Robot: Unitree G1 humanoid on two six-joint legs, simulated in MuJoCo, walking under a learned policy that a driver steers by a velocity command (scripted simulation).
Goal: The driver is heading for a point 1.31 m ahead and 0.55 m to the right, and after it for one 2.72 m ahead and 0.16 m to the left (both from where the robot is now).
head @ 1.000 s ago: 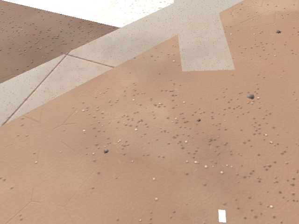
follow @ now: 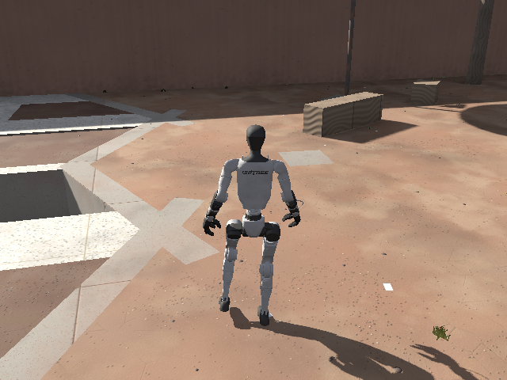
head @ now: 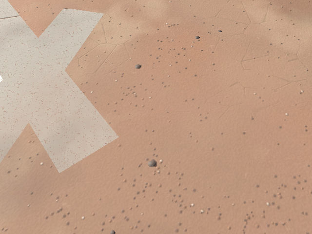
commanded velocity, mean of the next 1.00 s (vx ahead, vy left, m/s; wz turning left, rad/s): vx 0.50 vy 0.00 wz -0.32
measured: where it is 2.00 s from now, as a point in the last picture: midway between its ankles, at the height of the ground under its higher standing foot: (234, 117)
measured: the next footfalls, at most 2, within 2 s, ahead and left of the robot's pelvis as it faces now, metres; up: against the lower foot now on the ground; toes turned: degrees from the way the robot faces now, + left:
left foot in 0.26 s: +0.32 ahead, +0.15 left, +0.00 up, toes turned -7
right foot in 0.78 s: +0.58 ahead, -0.13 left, +0.00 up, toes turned -13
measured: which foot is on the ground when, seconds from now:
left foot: up 0.00-0.24, down 0.26-0.80, up 0.82-1.00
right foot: down 0.00-0.28, up 0.30-0.76, down 0.78-1.00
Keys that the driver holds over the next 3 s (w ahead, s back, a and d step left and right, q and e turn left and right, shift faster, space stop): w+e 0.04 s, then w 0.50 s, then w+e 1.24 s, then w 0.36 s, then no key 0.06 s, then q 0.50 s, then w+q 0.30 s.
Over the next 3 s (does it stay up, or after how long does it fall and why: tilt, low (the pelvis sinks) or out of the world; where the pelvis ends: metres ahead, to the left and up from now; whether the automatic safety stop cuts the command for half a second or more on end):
stays up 1.22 -0.57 0.01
